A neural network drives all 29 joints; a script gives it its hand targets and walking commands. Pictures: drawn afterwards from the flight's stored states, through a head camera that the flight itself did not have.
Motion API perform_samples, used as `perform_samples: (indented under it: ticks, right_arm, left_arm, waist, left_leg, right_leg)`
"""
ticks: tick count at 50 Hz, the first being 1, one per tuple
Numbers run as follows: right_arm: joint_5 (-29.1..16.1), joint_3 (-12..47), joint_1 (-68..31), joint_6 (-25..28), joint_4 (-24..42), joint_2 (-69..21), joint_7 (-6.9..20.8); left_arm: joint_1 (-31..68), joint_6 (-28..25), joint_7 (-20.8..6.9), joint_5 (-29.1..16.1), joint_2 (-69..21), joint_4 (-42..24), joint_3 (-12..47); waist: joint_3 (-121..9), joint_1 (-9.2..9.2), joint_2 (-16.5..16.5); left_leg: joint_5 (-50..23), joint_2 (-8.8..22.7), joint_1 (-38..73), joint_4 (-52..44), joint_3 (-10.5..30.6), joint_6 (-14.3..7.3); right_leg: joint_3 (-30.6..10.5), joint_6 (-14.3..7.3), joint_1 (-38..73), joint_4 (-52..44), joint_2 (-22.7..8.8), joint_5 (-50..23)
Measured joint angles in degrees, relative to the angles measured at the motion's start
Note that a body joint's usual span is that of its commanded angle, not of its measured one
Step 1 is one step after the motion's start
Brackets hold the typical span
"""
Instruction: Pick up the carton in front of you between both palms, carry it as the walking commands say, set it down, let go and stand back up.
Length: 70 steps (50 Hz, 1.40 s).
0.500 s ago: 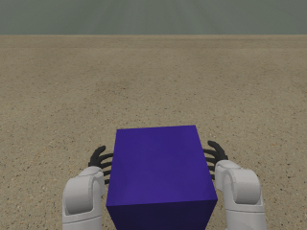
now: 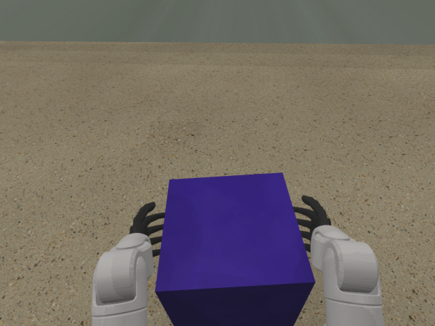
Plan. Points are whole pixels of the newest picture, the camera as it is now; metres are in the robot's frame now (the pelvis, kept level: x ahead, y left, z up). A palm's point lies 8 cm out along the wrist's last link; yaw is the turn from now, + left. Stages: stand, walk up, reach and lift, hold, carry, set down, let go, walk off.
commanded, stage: carry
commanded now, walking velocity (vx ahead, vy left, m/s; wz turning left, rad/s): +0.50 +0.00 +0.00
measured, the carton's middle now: (230, 259) +0.27 +0.00 -0.01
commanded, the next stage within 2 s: none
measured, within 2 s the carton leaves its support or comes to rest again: neither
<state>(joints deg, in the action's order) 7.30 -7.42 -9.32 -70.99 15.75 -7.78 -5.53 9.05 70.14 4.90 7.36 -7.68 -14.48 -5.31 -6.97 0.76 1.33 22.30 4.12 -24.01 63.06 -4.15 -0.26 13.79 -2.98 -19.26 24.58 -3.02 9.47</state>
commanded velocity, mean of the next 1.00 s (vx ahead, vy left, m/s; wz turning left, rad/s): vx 0.09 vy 0.00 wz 0.00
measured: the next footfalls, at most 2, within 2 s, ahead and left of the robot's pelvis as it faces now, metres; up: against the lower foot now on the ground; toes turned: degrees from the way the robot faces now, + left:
left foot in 0.30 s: +0.38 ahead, +0.14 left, +0.00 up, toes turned -2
right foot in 0.58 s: +0.41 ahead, -0.09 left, +0.00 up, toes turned +10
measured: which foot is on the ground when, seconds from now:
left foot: up 0.00-0.28, down 0.30-1.00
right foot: down 0.00-0.30, up 0.32-0.56, down 0.58-1.00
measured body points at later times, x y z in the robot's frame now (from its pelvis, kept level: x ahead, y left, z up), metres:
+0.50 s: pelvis +0.29 +0.04 +0.00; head +0.32 +0.06 +0.45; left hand +0.58 +0.18 +0.05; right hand +0.56 -0.12 +0.06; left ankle +0.34 +0.13 -0.74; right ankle +0.26 -0.07 -0.71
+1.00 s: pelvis +0.42 +0.02 +0.00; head +0.40 +0.03 +0.45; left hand +0.70 +0.17 +0.08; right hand +0.70 -0.13 +0.08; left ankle +0.35 +0.13 -0.73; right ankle +0.37 -0.08 -0.73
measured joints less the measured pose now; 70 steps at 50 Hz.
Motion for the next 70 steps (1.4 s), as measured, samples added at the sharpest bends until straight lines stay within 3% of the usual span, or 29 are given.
perform_samples:
  ticks: [5, 10, 13, 15, 17, 18, 20, 21, 26, 29, 30, 35, 41, 48, 62, 70]
  right_arm:
    - [-0.22, 1.73, 0.62, 0.81, 2.31, 0.19, -0.05]
    - [-0.36, 1.92, 0.83, 0.98, 6.02, 0.2, -0.08]
    - [-0.41, 1.57, 0.88, 0.7, 6.25, 0.22, -0.05]
    - [-0.31, 1.31, 0.22, 0.48, 5.38, 0.14, 0.07]
    - [0.07, 1.74, -0.92, 1.84, 2.01, -0.03, 0.21]
    - [0.2, 1.78, -1.54, 2.3, 0.38, -0.12, 0.24]
    - [0.15, 1.69, -1.71, 2.71, -1.38, -0.18, 0.28]
    - [0.01, 1.59, -1.34, 2.77, -1.51, -0.14, 0.31]
    - [-0.72, 1.62, 0.6, 3.57, 1.53, 0.13, 0.37]
    - [-0.99, 1.93, 1.3, 4.05, 4.0, 0.21, 0.36]
    - [-1.08, 1.86, 1.49, 4.07, 4.46, 0.25, 0.36]
    - [-0.64, 1.38, 0.81, 2.06, 4.79, 0.22, 0.3]
    - [0.42, 0.89, -0.64, 1.05, 0.22, 0.04, 0.38]
    - [0.56, 1.13, -0.46, 1.44, -1.23, 0.06, 0.45]
    - [2.08, 1.88, 1.89, 10.32, -6.41, 0.32, 1.63]
    - [3.85, 1.7, 2.25, 17.57, -13.0, 0.36, 2.79]
  left_arm:
    - [-1.35, -0.37, 0.47, -0.95, 0.16, -3.67, -0.16]
    - [-0.73, -0.46, 0.49, -1.37, 0.09, -6.6, 0.12]
    - [-0.26, -0.08, 0.29, -0.95, 0.04, -6.37, 0.38]
    - [0.06, 0.22, 0.16, -0.56, 0.02, -5.92, 0.18]
    - [1.04, 0.05, -0.05, -0.38, 0.39, -4.21, -1.22]
    - [1.37, 0.04, -0.12, -0.26, 0.44, -3.39, -1.86]
    - [1.17, -0.02, -0.14, 0.08, 0.03, -2.48, -2.53]
    - [0.79, -0.09, -0.12, 0.25, -0.16, -2.4, -2.4]
    - [-0.25, -0.87, 0.25, -0.12, 0.08, -4.42, -0.53]
    - [-0.6, -1.3, 0.29, -0.32, 0.09, -6.57, 0.07]
    - [-0.89, -1.53, 0.34, -0.4, 0.1, -6.84, 0.38]
    - [-0.36, -0.7, 0.18, -0.4, 0.07, -5.97, 0.39]
    - [0.54, -0.21, -0.23, 0.31, -0.04, -1.45, -0.79]
    - [0.07, -0.39, -0.25, 0.41, 0.05, -0.56, -0.93]
    - [-2.02, -9.16, -1.3, 2.13, 0.26, 4.82, 0.36]
    - [-2.62, -16.34, -2.13, 3.76, 0.3, 11.09, 0.19]
  waist:
    - [1.53, 0.68, -0.41]
    - [1.12, 0.3, -0.57]
    - [0.23, 0.12, -0.93]
    - [0.03, 0.11, -0.9]
    - [0.64, -0.77, -3.41]
    - [1.38, -0.92, -3.79]
    - [2.92, -0.9, -3.69]
    - [3.61, -0.84, -3.57]
    - [6.19, -1.13, -3.16]
    - [6.33, -1.23, -3.53]
    - [5.91, -1.33, -2.88]
    - [1.37, -1.49, -0.21]
    - [-2.26, -0.8, -0.67]
    - [-1.56, -0.43, -1.23]
    - [-0.29, -0.94, -1.14]
    - [-0.74, -0.93, -1.15]
  left_leg:
    - [-8.1, 2.02, -8.95, -12.17, -0.66, 1.09]
    - [-16.19, 2.15, -9.84, -28.39, -2.92, 1.15]
    - [-20.24, 0.99, -7.11, -34.76, -5.4, 0.56]
    - [-23.4, 0.03, -3.0, -39.11, -7.8, -0.34]
    - [-18.6, -1.34, -2.83, -34.99, -9.25, -3.8]
    - [-16.52, -1.32, -2.56, -33.86, -9.47, -4.39]
    - [-15.5, -0.9, -0.67, -35.09, -9.62, -3.31]
    - [-15.48, -0.9, 0.64, -36.54, -9.71, -3.13]
    - [-14.58, -1.38, 5.86, -41.24, -9.72, -3.32]
    - [-11.3, -1.98, 7.93, -38.98, -9.68, -2.47]
    - [-9.75, -1.71, 8.47, -37.64, -9.34, -2.08]
    - [-5.59, -0.49, 11.35, -36.33, -8.06, -0.47]
    - [-4.36, -0.13, 12.05, -33.72, -6.92, 1.53]
    - [-4.74, -0.2, 13.48, -34.43, -6.5, 1.81]
    - [-5.27, -0.42, 14.31, -35.65, -6.05, 1.6]
    - [-2.52, -0.37, 13.24, -34.03, -5.79, 1.23]
  right_leg:
    - [-0.68, 0.69, 7.71, -6.72, 0.33, 1.35]
    - [-0.92, 2.91, 15.33, -10.06, -0.03, 5.22]
    - [-1.16, 4.93, 19.65, -9.05, -0.73, 9.65]
    - [-1.49, 6.4, 20.8, -3.36, -1.7, 14.72]
    - [-3.96, 7.04, 15.98, 10.95, -4.17, 18.14]
    - [-6.34, 7.07, 11.95, 19.54, -3.45, 19.49]
    - [-8.78, 6.12, 4.62, 30.67, -1.25, 20.8]
    - [-8.98, 5.6, 1.98, 31.58, -0.66, 20.47]
    - [-7.94, 4.67, -2.84, 13.07, -0.06, 14.45]
    - [-6.0, 4.39, -0.66, 0.97, -1.05, -0.06]
    - [-5.41, 3.33, 0.45, 0.45, -0.98, -2.83]
    - [-4.16, 2.4, 3.99, 1.55, 0.01, 4.23]
    - [-4.16, 2.95, 5.03, 3.81, -0.05, 6.45]
    - [-4.13, 3.59, 5.36, 5.6, -0.27, 6.14]
    - [-3.84, 3.74, 6.13, 4.71, -0.43, 5.7]
    - [-3.72, 3.38, 5.84, 4.78, -0.49, 8.55]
